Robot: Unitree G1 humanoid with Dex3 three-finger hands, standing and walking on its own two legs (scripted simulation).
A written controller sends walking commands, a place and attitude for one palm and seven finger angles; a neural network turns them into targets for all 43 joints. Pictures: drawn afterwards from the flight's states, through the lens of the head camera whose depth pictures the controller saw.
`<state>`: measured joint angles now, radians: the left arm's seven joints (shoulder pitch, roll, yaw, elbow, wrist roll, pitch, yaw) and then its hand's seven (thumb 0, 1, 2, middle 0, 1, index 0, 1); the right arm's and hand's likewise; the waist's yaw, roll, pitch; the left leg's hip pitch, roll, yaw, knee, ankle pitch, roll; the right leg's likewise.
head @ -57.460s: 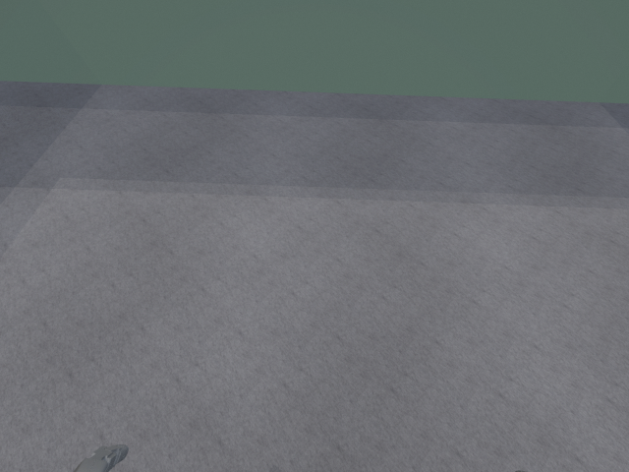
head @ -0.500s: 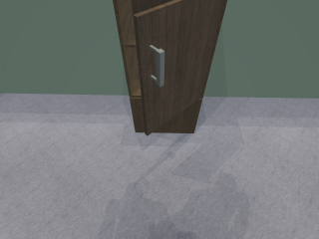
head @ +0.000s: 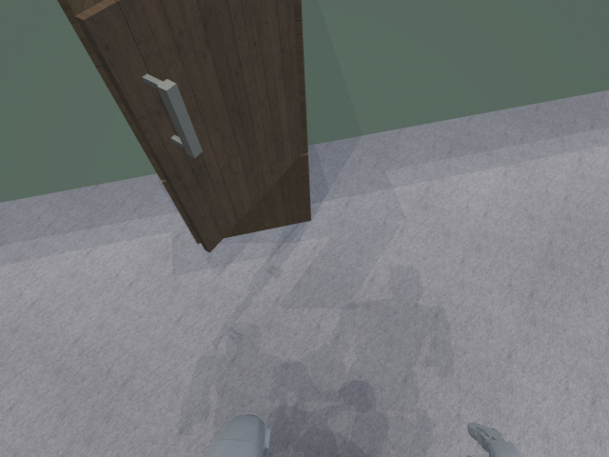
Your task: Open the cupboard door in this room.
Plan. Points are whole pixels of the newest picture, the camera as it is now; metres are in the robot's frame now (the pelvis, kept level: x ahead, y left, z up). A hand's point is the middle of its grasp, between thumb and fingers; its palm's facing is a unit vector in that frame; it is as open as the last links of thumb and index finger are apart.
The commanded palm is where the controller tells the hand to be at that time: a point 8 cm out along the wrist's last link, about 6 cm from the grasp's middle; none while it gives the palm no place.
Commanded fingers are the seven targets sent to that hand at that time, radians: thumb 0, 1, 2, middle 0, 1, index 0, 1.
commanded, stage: walk to a spot facing it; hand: left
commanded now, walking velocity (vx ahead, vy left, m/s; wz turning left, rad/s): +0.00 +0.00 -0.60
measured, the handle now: (173, 117) +0.58 +0.26 +0.06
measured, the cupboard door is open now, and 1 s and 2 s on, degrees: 43 43 43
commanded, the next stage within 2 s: none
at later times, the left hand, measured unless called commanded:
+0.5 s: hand (158, 408) +0.18 +0.26 -0.18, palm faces -0.22 -0.95 -0.24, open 7.4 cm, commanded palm none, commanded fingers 0.00 0.90 0.90 -0.20 -0.30 -0.20 -0.30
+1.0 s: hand (265, 340) +0.29 +0.10 -0.17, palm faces -0.61 -0.76 -0.24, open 7.4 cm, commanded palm none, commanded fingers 0.00 0.90 0.90 -0.20 -0.30 -0.20 -0.30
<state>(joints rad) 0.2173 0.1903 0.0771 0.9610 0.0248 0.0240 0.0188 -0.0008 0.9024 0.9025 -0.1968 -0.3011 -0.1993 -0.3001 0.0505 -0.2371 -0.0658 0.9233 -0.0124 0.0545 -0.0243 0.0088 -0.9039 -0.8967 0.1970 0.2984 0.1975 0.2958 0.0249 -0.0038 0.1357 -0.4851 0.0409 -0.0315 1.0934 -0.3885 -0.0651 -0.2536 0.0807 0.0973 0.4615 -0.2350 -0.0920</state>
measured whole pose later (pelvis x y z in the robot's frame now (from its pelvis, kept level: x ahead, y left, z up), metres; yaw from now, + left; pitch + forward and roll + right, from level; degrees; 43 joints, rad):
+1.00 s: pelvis +0.09 +0.01 -0.01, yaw -37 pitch +1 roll +1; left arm 0.13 0.21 0.05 0.89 0.03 0.04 0.00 0.00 0.90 0.90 -0.20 -0.30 -0.20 -0.30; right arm 0.18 -0.24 -0.05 0.89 -0.01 0.05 -0.01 0.01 -0.90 -0.90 0.20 0.30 0.20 0.30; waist -0.04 -0.02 0.12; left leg -0.48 0.08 0.01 0.98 -0.41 -0.08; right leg -0.26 0.03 0.08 0.51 -0.27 -0.03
